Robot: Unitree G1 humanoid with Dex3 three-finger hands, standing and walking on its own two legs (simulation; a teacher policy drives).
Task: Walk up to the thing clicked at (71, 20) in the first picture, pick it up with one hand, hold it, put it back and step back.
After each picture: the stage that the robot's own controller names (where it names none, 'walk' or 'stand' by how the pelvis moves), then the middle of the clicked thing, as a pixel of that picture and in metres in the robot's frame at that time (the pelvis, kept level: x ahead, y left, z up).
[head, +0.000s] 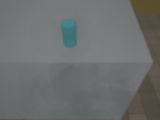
stand; (69, 33) +0.59 +0.10 +0.02
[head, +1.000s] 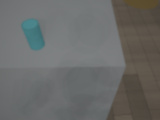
stand; (33, 35) +0.52 +0.25 +0.05
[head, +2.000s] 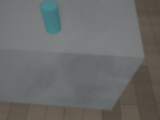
walk; (51, 18) +0.57 +0.15 +0.05
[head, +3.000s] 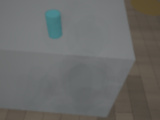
stand; (54, 24) +0.61 +0.17 +0.04
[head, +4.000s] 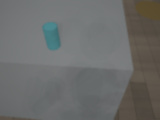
stand; (52, 36) +0.58 +0.18 +0.02
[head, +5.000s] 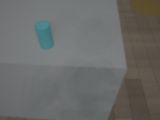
stand; (44, 35) +0.57 +0.20 +0.02
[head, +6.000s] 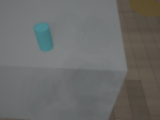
stand; (44, 37) +0.56 +0.21 +0.02
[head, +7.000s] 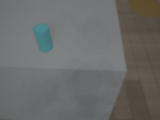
stand; (43, 38) +0.56 +0.21 +0.02
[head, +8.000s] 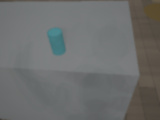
rise first; (57, 42) +0.56 +0.19 +0.02
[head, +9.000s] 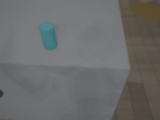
go down; (48, 36) +0.58 +0.18 +0.03
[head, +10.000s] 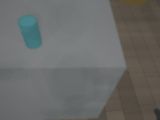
go down; (31, 33) +0.53 +0.19 +0.05
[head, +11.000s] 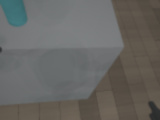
close in; (13, 6) +0.56 +0.20 +0.08
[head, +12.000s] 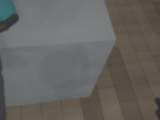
close; (3, 6) +0.57 +0.20 +0.09
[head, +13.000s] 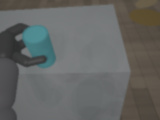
lift; (41, 48) +0.35 +0.14 +0.21
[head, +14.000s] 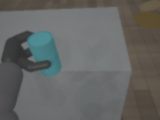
lift; (46, 54) +0.32 +0.13 +0.21
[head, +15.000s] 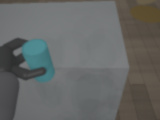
hold; (39, 61) +0.32 +0.15 +0.17
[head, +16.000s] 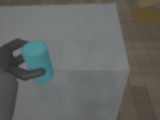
hold; (39, 63) +0.32 +0.15 +0.17
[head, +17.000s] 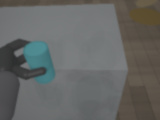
crouch; (40, 63) +0.32 +0.15 +0.17
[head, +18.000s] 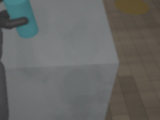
crouch; (22, 17) +0.46 +0.17 +0.22
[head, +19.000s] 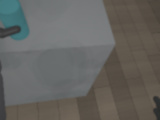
lower; (14, 20) +0.51 +0.17 +0.08
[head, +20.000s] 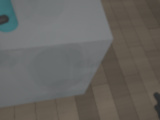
lower; (1, 10) +0.53 +0.18 +0.10
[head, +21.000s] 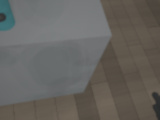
lower; out of the picture +0.54 +0.18 +0.10
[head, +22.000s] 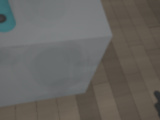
lower; out of the picture +0.54 +0.19 +0.10
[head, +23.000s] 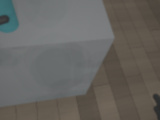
loosen; (2, 11) +0.53 +0.18 +0.10
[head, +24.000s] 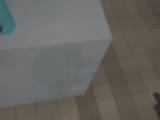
withdraw; out of the picture +0.53 +0.19 +0.10
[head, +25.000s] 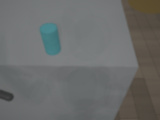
sink last; (51, 39) +0.51 +0.16 +0.07
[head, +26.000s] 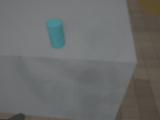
stand; (56, 34) +0.55 +0.18 +0.06
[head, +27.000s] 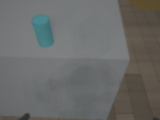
stand; (43, 31) +0.54 +0.18 +0.08
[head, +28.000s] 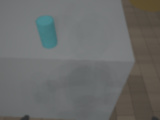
stand; (47, 32) +0.53 +0.17 +0.08
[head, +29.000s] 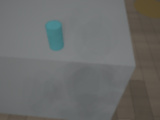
stand; (55, 36) +0.54 +0.16 +0.05
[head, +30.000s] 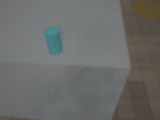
stand; (53, 41) +0.55 +0.17 +0.02
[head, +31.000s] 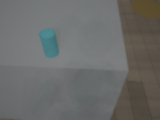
stand; (49, 43) +0.53 +0.18 +0.02
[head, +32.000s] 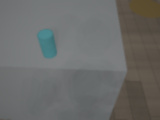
stand; (47, 44) +0.52 +0.19 +0.02
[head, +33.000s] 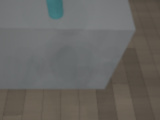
walk; (54, 3) +0.64 +0.14 +0.04
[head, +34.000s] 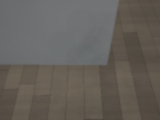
walk; out of the picture +0.95 +0.22 +0.04
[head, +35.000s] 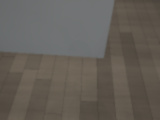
stand; out of the picture +1.19 +0.15 +0.04
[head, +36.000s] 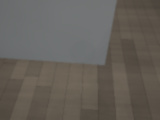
stand; out of the picture +1.15 +0.15 +0.02
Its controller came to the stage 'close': yes
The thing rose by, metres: 0.21
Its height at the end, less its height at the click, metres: +0.00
